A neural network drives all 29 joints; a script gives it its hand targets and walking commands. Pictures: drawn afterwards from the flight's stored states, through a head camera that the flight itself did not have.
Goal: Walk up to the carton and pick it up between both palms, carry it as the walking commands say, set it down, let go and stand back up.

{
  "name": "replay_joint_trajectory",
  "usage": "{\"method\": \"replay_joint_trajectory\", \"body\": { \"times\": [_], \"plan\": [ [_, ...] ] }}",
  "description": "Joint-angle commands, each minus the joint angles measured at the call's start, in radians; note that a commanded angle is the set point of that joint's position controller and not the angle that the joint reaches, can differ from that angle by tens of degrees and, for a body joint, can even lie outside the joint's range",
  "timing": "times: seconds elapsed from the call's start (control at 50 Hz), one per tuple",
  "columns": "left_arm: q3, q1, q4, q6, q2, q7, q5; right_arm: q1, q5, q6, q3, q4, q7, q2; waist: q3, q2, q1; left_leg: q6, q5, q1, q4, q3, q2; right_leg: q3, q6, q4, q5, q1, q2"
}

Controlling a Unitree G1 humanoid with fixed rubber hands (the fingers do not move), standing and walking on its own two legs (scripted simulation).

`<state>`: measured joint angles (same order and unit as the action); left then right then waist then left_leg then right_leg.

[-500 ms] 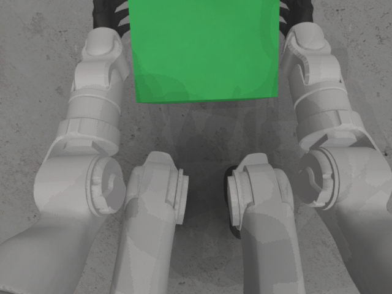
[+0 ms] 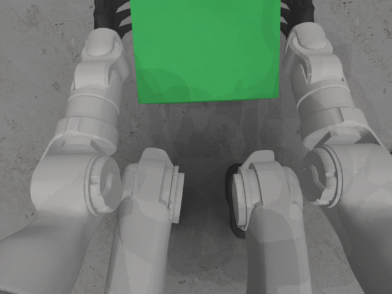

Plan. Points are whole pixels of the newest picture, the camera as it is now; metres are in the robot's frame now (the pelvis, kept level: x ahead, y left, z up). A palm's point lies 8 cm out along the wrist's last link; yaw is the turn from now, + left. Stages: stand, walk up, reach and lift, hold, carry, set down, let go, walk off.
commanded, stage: set down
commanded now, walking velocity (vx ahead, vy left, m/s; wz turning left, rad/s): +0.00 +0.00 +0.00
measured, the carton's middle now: (203, 49) +0.51 +0.00 -0.24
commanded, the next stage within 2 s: none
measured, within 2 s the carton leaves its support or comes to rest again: neither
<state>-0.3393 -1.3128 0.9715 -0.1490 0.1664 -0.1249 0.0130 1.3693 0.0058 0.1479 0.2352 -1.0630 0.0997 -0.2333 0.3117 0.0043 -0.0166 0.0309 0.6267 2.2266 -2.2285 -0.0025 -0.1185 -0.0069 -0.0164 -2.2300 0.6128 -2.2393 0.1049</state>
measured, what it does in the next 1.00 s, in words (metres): stands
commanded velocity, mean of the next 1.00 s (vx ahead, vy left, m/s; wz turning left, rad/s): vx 0.00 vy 0.00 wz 0.00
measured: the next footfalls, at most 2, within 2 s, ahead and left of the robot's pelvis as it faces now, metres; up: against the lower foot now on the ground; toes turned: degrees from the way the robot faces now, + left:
none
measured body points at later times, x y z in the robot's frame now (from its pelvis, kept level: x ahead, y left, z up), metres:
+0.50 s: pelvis -0.01 +0.00 -0.01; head +0.35 -0.01 +0.26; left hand +0.53 +0.16 -0.17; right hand +0.54 -0.15 -0.18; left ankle +0.10 +0.11 -0.33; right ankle +0.10 -0.11 -0.33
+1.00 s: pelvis -0.01 +0.00 +0.00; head +0.36 +0.00 +0.26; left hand +0.53 +0.19 -0.18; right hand +0.54 -0.19 -0.18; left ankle +0.10 +0.11 -0.33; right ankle +0.10 -0.11 -0.33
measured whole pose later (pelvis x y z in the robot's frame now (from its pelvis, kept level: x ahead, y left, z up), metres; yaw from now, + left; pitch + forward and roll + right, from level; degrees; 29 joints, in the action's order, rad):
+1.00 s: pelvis -0.01 +0.00 +0.00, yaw +0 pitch +37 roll +1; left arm -0.14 -1.36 1.12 -0.03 0.33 -0.11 -0.20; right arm 1.41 -0.20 0.03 0.08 -1.17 0.09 -0.39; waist 0.32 0.00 -0.02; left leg 0.00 0.59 2.26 -2.21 -0.02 -0.07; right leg 0.01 0.00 -2.21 0.58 -2.27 0.06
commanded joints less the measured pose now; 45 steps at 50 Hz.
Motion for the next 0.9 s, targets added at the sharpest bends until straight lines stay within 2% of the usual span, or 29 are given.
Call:
{"method": "replay_joint_trajectory", "body": {
  "times": [0.0,0.22,0.34,0.48,0.52,0.58,0.6,0.64,0.7,0.88],
  "plan": [
    [0.344,-0.584,-0.089,0.019,-0.826,0.262,-0.062,0.548,-0.062,-0.031,-0.278,0.118,-0.248,0.85,-0.994,-0.014,-0.007,-0.023,-0.375,-0.391,0.158,-0.022,-0.025,0.009,0.026,0.151,-0.367,0.432,0.031],
    [0.32,-0.599,-0.067,0.018,-0.791,0.267,-0.054,0.559,-0.05,-0.033,-0.251,0.098,-0.252,0.81,-0.943,-0.005,-0.001,-0.025,-0.334,-0.387,0.151,-0.02,-0.019,0.011,0.03,0.143,-0.318,0.407,0.024],
    [0.292,-0.58,-0.055,0.029,-0.697,0.247,-0.048,0.542,-0.044,-0.045,-0.221,0.089,-0.233,0.706,-0.944,-0.002,0.001,-0.019,-0.33,-0.402,0.147,-0.021,-0.015,0.017,0.026,0.14,-0.308,0.416,0.017],
    [0.219,-0.516,-0.018,0.061,-0.438,0.18,-0.043,0.483,-0.041,-0.075,-0.159,0.06,-0.167,0.445,-0.966,-0.005,0.006,-0.006,-0.32,-0.438,0.153,-0.023,-0.003,0.025,0.014,0.146,-0.302,0.459,0.003],
    [0.179,-0.472,-0.003,0.075,-0.275,0.137,-0.043,0.447,-0.042,-0.086,-0.122,0.052,-0.123,0.271,-0.981,-0.01,0.006,-0.001,-0.315,-0.454,0.159,-0.026,0.005,0.027,0.009,0.153,-0.298,0.481,-0.005],
    [0.113,-0.358,0.034,0.103,0.075,0.044,-0.068,0.363,-0.068,-0.106,-0.07,0.025,-0.029,-0.097,-1.005,-0.019,0.003,0.007,-0.307,-0.471,0.172,-0.03,0.026,0.021,0.0,0.17,-0.288,0.516,-0.027],
    [0.112,-0.343,0.045,0.108,0.142,0.024,-0.083,0.349,-0.078,-0.11,-0.066,0.011,-0.008,-0.157,-1.021,-0.02,0.005,0.009,-0.309,-0.474,0.175,-0.028,0.033,0.016,0.0,0.176,-0.292,0.524,-0.034],
    [0.126,-0.334,0.064,0.117,0.196,0.002,-0.11,0.334,-0.101,-0.116,-0.083,-0.012,0.012,-0.191,-1.043,-0.025,0.004,0.008,-0.318,-0.474,0.173,-0.022,0.042,0.005,-0.001,0.177,-0.304,0.533,-0.046],
    [0.14,-0.318,0.085,0.129,0.229,-0.006,-0.144,0.321,-0.148,-0.125,-0.121,-0.026,0.014,-0.196,-1.061,-0.033,-0.013,0.002,-0.336,-0.46,0.175,-0.015,0.058,-0.008,-0.003,0.176,-0.326,0.528,-0.056],
    [0.193,-0.278,0.08,0.142,0.248,0.015,-0.204,0.281,-0.207,-0.136,-0.155,-0.031,-0.01,-0.234,-1.07,-0.032,-0.016,-0.006,-0.364,-0.435,0.185,0.002,0.083,-0.019,-0.006,0.173,-0.352,0.504,-0.072]
  ]
}}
